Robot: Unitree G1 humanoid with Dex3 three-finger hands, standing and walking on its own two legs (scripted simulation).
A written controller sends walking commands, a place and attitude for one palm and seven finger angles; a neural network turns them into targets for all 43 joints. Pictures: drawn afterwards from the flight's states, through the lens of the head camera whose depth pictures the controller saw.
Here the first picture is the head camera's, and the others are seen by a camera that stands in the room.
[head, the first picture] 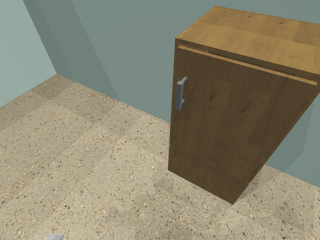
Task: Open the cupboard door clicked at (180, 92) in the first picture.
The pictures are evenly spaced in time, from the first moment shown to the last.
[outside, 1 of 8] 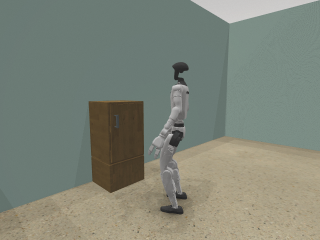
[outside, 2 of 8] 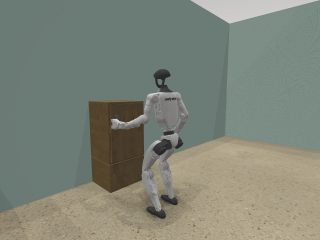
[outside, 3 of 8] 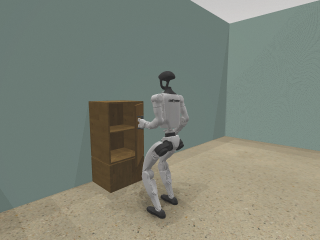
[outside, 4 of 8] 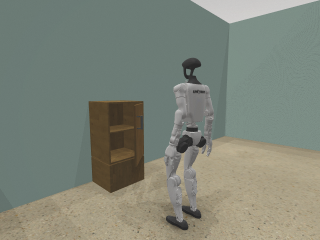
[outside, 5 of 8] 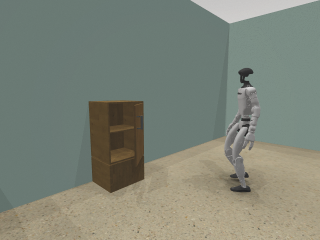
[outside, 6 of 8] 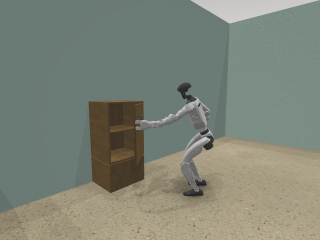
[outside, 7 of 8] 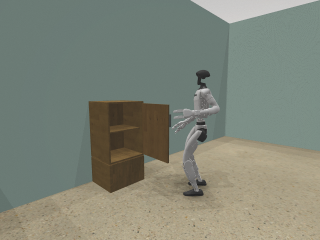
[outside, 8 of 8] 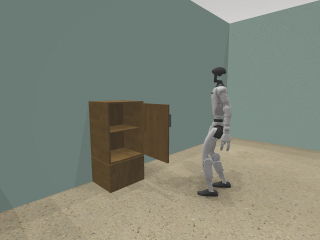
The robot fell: no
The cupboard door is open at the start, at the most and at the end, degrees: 0 86 86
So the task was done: yes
